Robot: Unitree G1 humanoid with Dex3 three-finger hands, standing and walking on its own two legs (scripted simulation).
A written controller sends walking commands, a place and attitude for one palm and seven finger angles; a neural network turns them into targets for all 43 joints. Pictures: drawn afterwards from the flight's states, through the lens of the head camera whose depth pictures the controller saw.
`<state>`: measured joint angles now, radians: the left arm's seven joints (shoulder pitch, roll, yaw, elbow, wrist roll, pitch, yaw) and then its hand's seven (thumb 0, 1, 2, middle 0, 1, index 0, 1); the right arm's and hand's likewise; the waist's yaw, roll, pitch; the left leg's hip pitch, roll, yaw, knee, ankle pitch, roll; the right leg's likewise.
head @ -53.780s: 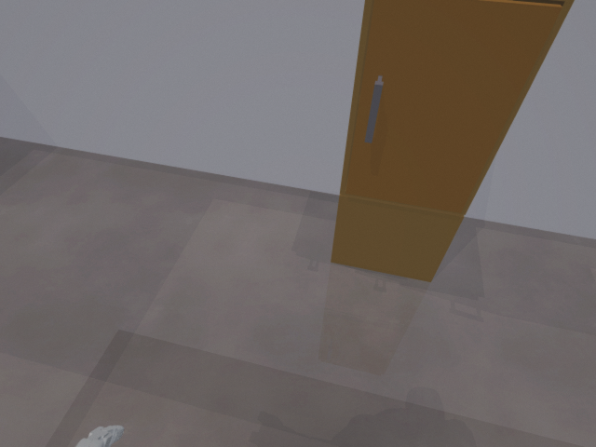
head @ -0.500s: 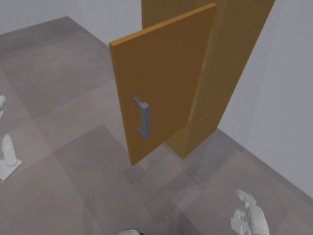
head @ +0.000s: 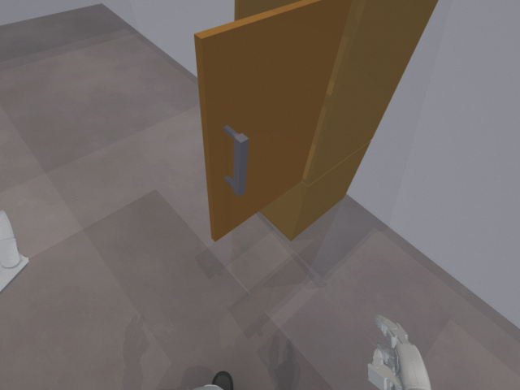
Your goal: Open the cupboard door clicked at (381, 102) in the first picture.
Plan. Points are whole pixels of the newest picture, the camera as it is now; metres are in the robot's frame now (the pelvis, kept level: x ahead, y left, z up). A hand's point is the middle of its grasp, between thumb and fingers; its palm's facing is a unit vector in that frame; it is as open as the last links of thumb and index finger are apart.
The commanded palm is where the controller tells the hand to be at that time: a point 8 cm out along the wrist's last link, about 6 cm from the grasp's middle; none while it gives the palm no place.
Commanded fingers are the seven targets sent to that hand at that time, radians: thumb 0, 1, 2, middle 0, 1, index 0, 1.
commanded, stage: stop stepping back and stand still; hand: left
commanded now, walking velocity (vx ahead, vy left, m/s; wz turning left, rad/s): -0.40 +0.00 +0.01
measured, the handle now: (234, 162) +0.54 +0.10 -0.02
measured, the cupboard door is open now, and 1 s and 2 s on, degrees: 90 90 90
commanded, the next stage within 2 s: let the arm hang, fingers relaxed in 0.76 s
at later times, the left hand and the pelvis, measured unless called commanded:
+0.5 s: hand (68, 335) +0.15 +0.20 +0.15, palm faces +0.40 -0.81 -0.43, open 7.4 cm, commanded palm +0.07 +0.25 +0.18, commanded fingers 0.00 0.90 0.90 -0.20 -0.30 -0.20 -0.30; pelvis -0.09 -0.05 -0.02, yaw -3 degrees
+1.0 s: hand out of the picture +0.09 +0.21 -0.03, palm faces +0.08 -0.89 -0.44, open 7.4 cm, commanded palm none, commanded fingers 0.00 0.90 0.90 -0.20 -0.30 -0.20 -0.30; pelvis -0.12 -0.02 -0.01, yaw -1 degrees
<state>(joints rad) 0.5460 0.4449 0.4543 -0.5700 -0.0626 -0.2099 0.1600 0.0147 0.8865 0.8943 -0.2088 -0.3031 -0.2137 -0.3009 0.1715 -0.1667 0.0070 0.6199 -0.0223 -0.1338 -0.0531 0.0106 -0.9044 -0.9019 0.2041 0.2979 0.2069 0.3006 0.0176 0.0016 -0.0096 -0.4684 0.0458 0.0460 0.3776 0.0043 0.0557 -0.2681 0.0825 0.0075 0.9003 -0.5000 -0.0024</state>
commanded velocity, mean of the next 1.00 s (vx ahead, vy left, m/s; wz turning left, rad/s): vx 0.08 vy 0.07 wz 0.00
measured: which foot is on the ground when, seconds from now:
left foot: down 0.00-0.18, up 0.20-0.30, down 0.32-0.50, up 0.52-0.72, down 0.74-1.00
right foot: up 0.00-0.12, down 0.14-0.40, up 0.42-0.46, down 0.48-1.00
